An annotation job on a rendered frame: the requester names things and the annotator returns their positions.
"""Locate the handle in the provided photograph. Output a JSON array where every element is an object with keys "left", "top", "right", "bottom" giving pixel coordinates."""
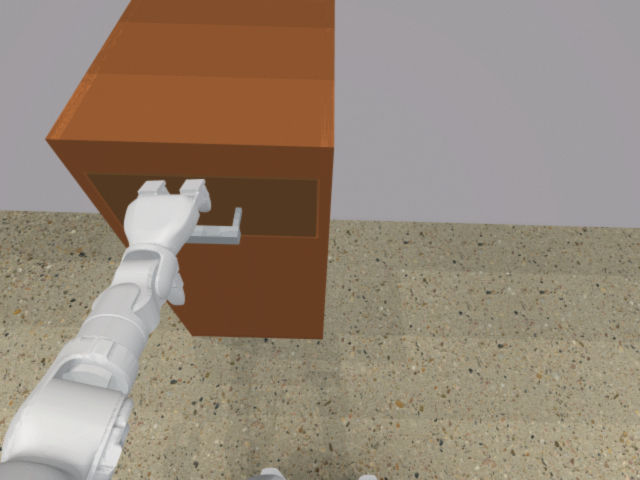
[{"left": 186, "top": 207, "right": 242, "bottom": 245}]

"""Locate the left robot upper arm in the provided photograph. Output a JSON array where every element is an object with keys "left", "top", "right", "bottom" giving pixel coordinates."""
[{"left": 0, "top": 377, "right": 134, "bottom": 480}]

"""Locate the drawer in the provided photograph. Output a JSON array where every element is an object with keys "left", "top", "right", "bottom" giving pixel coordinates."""
[{"left": 87, "top": 172, "right": 318, "bottom": 237}]

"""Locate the left robot hand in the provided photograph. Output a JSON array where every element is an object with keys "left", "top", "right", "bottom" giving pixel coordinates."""
[{"left": 124, "top": 179, "right": 211, "bottom": 305}]

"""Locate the left robot forearm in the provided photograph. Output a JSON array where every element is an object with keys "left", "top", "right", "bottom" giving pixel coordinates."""
[{"left": 1, "top": 243, "right": 177, "bottom": 462}]

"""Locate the cabinet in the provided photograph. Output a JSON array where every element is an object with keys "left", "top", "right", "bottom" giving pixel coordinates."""
[{"left": 45, "top": 0, "right": 335, "bottom": 339}]

